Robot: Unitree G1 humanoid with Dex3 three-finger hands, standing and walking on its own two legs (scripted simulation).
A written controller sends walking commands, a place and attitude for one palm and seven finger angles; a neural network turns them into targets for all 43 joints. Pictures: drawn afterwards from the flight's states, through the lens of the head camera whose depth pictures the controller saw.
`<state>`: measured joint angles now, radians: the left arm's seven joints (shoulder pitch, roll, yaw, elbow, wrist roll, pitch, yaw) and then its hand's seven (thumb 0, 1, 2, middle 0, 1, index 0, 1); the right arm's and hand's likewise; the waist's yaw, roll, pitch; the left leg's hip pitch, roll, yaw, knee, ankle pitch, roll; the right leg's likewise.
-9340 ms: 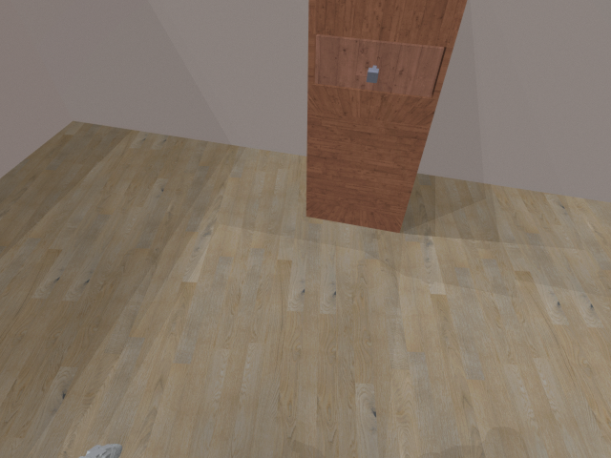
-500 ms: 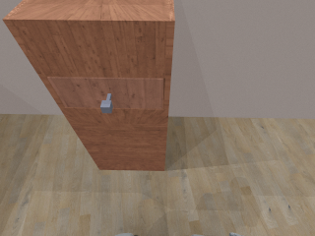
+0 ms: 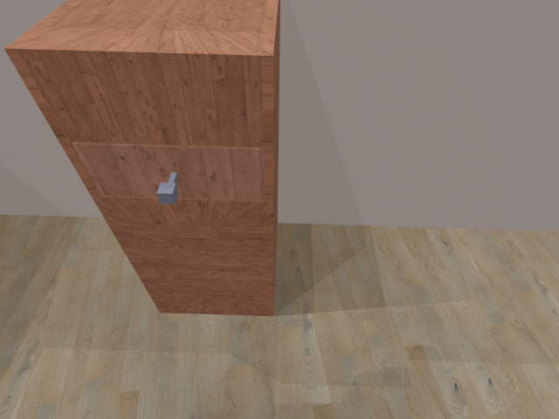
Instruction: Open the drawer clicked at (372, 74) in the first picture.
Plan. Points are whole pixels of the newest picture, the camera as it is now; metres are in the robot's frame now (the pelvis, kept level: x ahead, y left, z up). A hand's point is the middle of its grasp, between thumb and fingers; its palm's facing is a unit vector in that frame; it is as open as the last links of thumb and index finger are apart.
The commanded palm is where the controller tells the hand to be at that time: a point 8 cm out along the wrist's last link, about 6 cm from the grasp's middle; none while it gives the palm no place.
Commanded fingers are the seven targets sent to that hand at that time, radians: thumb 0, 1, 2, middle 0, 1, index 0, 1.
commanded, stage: come to a stop and stand still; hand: left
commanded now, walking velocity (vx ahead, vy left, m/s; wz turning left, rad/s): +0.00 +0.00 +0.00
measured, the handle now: (170, 187) +0.56 +0.27 -0.04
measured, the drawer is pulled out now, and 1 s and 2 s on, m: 0.00 0.00 0.00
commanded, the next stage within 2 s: look again from close up in 0.04 s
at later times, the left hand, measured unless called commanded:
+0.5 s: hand out of the picture -0.02 +0.20 -0.18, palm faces +0.06 -0.99 -0.16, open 7.4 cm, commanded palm none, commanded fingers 0.00 0.90 0.90 -0.20 -0.30 -0.20 -0.30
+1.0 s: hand out of the picture -0.04 +0.21 -0.19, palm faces +0.08 -0.99 -0.14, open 7.4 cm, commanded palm none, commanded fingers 0.00 0.90 0.90 -0.20 -0.30 -0.20 -0.30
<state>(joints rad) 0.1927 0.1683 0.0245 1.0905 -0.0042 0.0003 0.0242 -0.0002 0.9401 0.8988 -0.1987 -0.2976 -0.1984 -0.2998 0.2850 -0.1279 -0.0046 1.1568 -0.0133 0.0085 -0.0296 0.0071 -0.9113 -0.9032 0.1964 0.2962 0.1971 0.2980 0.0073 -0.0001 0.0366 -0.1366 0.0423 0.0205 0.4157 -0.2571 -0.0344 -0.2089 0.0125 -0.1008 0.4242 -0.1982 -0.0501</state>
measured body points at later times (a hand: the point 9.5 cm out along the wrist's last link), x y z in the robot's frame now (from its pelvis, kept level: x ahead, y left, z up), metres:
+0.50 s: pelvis -0.02 +0.04 -0.01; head -0.03 +0.04 +0.44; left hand -0.02 +0.25 -0.17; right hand -0.02 -0.18 -0.16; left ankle -0.02 +0.14 -0.74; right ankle +0.02 -0.08 -0.74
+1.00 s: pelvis +0.00 +0.05 -0.01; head -0.01 +0.06 +0.44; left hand -0.05 +0.26 -0.17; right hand -0.02 -0.17 -0.17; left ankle -0.02 +0.14 -0.74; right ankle +0.02 -0.08 -0.74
